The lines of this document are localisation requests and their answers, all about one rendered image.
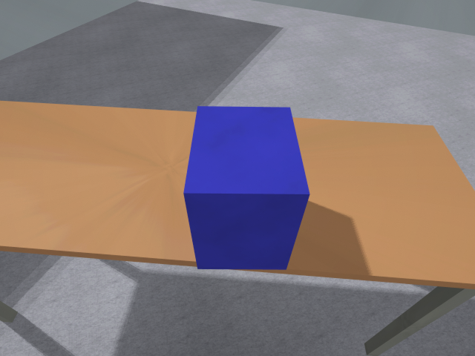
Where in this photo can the table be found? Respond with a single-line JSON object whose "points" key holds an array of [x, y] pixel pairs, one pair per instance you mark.
{"points": [[387, 201]]}

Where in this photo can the carton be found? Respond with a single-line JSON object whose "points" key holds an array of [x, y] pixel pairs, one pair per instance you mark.
{"points": [[246, 189]]}

